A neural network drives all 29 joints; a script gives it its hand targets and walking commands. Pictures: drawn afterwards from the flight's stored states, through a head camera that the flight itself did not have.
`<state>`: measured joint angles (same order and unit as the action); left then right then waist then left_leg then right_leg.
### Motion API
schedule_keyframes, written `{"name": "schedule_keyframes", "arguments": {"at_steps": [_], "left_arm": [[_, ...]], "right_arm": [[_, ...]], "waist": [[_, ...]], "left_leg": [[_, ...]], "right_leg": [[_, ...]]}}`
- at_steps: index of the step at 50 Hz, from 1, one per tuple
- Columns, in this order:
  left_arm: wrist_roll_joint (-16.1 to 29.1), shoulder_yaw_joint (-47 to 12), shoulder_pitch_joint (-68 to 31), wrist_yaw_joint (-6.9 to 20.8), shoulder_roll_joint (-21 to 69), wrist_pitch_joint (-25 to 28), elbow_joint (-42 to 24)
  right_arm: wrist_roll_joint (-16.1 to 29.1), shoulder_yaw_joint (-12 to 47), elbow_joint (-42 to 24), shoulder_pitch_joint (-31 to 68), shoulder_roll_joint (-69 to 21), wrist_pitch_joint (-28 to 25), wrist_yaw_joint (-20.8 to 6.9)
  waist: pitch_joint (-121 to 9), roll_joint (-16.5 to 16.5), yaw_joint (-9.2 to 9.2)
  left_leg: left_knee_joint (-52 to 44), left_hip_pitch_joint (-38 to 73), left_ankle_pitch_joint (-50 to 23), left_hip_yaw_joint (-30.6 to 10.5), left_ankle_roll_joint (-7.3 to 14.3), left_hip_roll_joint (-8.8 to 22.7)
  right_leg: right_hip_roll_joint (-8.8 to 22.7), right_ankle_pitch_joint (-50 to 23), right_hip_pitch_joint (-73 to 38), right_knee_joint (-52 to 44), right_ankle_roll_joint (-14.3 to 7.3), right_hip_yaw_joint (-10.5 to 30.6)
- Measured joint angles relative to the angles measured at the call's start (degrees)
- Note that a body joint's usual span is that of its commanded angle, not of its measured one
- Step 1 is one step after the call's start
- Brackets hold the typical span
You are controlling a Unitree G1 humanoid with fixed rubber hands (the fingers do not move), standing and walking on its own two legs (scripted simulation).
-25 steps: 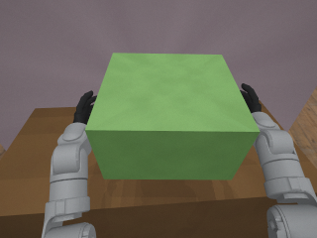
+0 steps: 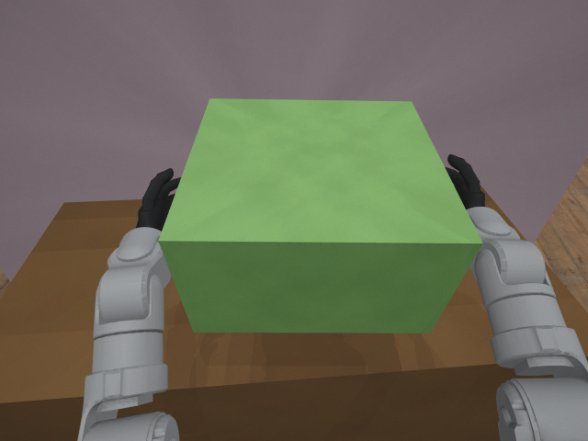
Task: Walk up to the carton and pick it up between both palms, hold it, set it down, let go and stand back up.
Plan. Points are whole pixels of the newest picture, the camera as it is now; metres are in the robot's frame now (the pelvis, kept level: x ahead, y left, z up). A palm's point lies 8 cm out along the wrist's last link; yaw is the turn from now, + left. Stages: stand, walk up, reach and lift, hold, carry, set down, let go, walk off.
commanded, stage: hold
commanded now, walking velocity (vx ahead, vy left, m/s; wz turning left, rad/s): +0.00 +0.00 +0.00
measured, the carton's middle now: (311, 207) +0.40 +0.00 +0.16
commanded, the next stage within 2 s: none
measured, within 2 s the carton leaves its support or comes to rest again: neither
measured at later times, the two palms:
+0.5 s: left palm (156, 229) +0.34 +0.20 +0.17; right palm (465, 213) +0.36 -0.20 +0.18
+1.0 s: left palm (156, 230) +0.34 +0.20 +0.17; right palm (465, 212) +0.36 -0.20 +0.18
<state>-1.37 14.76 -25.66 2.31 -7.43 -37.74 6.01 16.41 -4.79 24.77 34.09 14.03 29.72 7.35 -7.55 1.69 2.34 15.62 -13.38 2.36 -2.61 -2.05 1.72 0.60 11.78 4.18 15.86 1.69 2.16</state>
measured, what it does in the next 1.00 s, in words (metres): stands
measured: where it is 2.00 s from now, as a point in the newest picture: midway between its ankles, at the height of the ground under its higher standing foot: outside the picture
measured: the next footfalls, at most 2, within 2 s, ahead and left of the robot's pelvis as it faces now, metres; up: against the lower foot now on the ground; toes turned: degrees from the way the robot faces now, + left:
none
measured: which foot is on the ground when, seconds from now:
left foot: down 0.00-1.00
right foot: down 0.00-1.00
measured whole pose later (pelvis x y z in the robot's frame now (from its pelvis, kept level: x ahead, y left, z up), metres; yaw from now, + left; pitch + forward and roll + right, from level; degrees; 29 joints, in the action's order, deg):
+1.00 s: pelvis +0.00 +0.00 +0.00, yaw +0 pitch +0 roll -1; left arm -1.4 14.8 -25.5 2.3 -7.3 -37.9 5.6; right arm 16.5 -5.0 24.3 34.1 14.0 30.1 7.4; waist -7.3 1.7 2.4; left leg 15.6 -13.2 2.4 -2.9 -2.1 1.7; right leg 0.6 11.7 3.9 15.7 1.6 2.0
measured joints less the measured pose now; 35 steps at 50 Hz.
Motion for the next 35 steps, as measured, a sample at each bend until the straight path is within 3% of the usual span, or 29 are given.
{"name": "schedule_keyframes", "arguments": {"at_steps": [35], "left_arm": [[-0.1, -0.1, 0.7, 0.0, 0.1, -0.3, -1.5]], "right_arm": [[0.1, 0.2, -1.5, -0.7, 0.2, 0.2, 0.0]], "waist": [[0.0, 0.1, 0.15]], "left_leg": [[-0.1, -0.1, 0.1, -0.2, 0.0, -0.2]], "right_leg": [[0.1, -0.1, -0.1, -0.4, 0.0, -0.2]]}}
